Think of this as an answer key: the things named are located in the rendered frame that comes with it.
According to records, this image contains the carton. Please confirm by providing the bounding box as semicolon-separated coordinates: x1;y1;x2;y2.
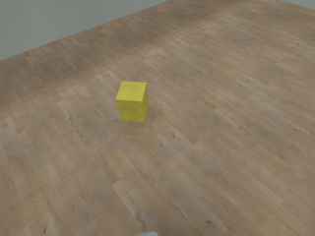
115;81;149;123

